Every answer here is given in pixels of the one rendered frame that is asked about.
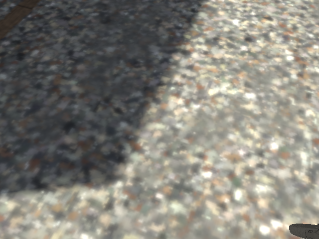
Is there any right robot hand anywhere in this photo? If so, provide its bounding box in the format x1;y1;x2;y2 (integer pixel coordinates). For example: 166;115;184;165
289;223;319;239

